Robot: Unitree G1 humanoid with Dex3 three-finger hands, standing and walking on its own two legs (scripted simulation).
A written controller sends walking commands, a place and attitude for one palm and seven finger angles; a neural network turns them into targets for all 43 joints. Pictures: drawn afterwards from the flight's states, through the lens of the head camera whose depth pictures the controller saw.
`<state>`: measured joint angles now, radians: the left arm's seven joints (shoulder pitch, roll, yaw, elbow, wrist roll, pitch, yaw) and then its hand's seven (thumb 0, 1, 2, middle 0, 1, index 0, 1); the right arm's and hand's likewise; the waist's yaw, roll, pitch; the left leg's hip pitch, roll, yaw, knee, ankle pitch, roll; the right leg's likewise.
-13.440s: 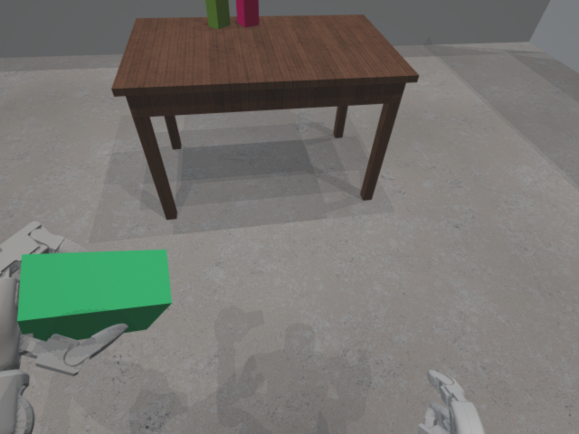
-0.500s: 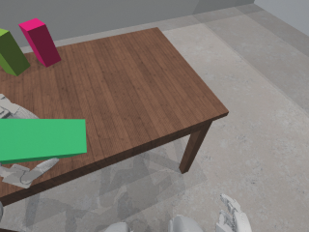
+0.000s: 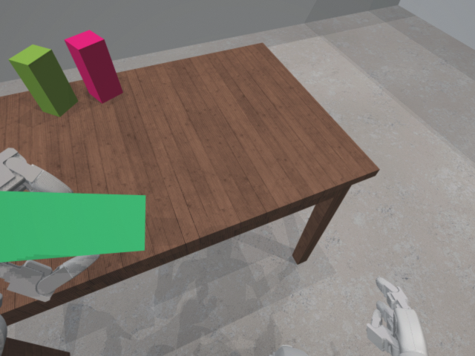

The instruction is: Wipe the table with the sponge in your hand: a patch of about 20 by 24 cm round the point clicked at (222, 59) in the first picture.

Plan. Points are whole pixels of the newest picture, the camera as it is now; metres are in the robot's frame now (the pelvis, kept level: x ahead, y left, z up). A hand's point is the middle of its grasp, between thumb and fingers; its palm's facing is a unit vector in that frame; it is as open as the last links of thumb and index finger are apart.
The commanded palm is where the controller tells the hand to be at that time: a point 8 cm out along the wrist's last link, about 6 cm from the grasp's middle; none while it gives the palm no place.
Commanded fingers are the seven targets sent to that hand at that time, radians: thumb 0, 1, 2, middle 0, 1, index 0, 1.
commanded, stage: shuffle to correct the standing spot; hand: left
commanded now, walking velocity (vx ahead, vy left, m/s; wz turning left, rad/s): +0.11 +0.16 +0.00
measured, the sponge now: (91, 224) +0.23 +0.18 +0.18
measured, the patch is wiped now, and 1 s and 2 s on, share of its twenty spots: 0.00 0.00 0.00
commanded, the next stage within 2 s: come to a stop and stand still in 1.16 s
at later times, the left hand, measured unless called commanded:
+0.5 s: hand out of the picture +0.21 +0.29 +0.18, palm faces +0.35 -0.81 -0.46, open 10.0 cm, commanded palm +0.15 +0.34 +0.19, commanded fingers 0.00 0.10 1.30 -1.20 -1.60 -1.20 -1.60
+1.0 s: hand out of the picture +0.23 +0.35 +0.17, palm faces +0.37 -0.83 -0.41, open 10.0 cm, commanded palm +0.18 +0.38 +0.19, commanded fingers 0.00 0.10 1.30 -1.20 -1.60 -1.20 -1.60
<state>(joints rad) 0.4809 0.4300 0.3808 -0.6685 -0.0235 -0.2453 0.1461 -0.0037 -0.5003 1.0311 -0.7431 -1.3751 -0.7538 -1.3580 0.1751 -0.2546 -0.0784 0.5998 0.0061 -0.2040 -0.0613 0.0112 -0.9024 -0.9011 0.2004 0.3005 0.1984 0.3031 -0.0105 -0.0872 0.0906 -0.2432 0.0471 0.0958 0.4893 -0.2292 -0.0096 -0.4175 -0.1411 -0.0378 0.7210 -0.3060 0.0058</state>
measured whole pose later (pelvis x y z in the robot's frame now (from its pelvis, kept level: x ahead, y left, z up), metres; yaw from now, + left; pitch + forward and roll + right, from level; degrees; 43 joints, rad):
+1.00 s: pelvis +0.02 +0.11 +0.02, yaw -1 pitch +0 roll +3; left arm 0.46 0.34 0.35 -0.47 -0.01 -0.20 0.11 0.00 -0.50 1.03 -0.75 -1.36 -0.76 -1.35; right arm 0.23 -0.20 0.00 0.63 0.00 -0.16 -0.02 0.01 -0.90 -0.90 0.20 0.30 0.20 0.30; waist 0.04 -0.07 0.06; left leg -0.37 0.04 0.05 0.67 -0.25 0.04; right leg -0.27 -0.05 -0.10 0.51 -0.26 -0.06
